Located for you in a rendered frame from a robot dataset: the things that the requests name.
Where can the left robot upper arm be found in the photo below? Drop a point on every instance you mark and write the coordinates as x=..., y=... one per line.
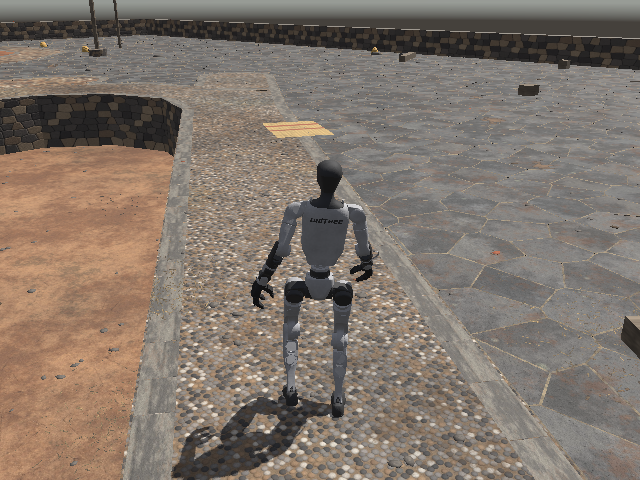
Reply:
x=292, y=212

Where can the right robot upper arm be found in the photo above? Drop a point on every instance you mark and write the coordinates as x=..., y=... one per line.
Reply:
x=357, y=215

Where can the right robot shin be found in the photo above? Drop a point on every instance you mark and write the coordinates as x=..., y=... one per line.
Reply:
x=339, y=368

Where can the left robot forearm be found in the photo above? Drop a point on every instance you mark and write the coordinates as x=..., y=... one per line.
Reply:
x=269, y=267

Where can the robot right hand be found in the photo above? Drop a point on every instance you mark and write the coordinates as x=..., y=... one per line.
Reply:
x=365, y=276

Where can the robot left hand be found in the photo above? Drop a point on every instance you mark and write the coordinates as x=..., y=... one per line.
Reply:
x=256, y=293

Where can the right robot forearm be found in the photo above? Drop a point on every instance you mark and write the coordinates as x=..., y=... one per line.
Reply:
x=366, y=261

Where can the robot torso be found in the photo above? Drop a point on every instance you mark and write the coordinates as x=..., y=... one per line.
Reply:
x=323, y=238

